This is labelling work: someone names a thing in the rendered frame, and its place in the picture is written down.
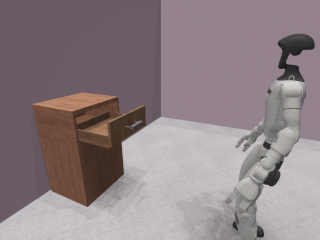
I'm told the humanoid robot torso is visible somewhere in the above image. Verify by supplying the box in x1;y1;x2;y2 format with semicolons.
258;75;306;170

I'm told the left robot hand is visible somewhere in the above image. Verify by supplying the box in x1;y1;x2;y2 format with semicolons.
225;177;260;214

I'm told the robot left forearm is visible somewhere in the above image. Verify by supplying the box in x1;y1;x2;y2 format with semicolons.
249;129;297;185

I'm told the left robot upper arm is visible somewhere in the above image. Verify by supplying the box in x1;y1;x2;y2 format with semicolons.
276;81;304;144

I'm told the cabinet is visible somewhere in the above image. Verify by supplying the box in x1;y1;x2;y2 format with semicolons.
32;92;124;207

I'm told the drawer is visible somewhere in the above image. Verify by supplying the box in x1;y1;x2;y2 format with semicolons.
77;105;146;149

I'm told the robot right forearm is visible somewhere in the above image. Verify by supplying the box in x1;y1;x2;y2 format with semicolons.
251;119;264;137

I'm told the right robot hand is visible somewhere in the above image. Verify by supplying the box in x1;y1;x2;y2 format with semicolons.
235;131;257;152

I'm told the handle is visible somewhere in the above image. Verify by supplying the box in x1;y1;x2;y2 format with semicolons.
125;120;143;131

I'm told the left robot thigh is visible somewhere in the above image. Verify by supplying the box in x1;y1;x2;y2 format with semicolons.
235;162;281;223

